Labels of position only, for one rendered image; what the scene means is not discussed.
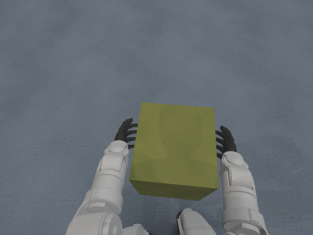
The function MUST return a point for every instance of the robot right hand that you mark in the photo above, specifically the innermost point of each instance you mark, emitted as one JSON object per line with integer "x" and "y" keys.
{"x": 227, "y": 142}

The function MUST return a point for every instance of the carton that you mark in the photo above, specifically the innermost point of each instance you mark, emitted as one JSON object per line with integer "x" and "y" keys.
{"x": 175, "y": 154}

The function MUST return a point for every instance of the robot right forearm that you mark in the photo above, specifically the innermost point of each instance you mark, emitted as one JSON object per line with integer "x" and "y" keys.
{"x": 241, "y": 212}

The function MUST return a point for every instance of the robot left hand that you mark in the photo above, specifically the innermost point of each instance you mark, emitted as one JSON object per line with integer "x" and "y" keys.
{"x": 123, "y": 132}

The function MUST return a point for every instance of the robot left upper arm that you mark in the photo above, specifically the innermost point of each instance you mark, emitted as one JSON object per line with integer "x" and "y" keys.
{"x": 96, "y": 223}

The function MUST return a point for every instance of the robot left forearm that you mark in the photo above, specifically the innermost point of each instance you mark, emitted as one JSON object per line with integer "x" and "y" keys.
{"x": 105, "y": 194}

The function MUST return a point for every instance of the robot right thigh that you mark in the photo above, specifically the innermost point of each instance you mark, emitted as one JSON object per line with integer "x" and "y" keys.
{"x": 192, "y": 223}

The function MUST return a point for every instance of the right robot foot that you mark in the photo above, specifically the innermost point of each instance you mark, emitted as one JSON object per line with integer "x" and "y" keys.
{"x": 178, "y": 214}

